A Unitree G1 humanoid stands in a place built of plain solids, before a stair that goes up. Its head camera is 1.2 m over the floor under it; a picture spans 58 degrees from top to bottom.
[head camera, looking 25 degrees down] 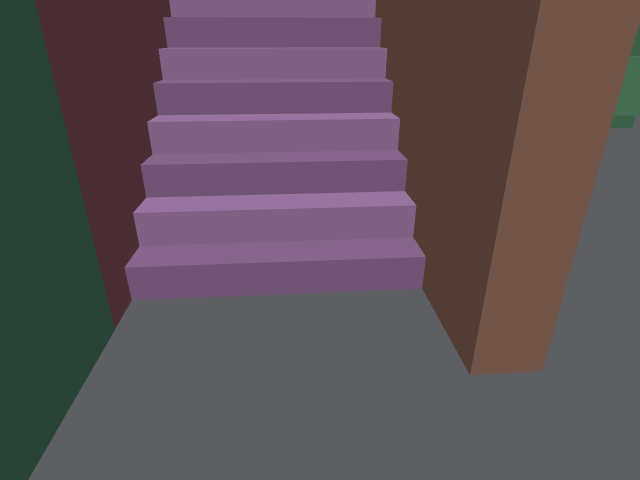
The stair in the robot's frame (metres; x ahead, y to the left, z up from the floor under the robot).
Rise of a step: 0.19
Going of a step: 0.24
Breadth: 1.49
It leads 4 degrees to the left of straight ahead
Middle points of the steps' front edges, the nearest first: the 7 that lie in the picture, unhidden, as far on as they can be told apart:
1.91 0.20 0.19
2.15 0.22 0.38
2.39 0.24 0.57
2.62 0.26 0.76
2.86 0.28 0.95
3.10 0.30 1.14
3.34 0.31 1.33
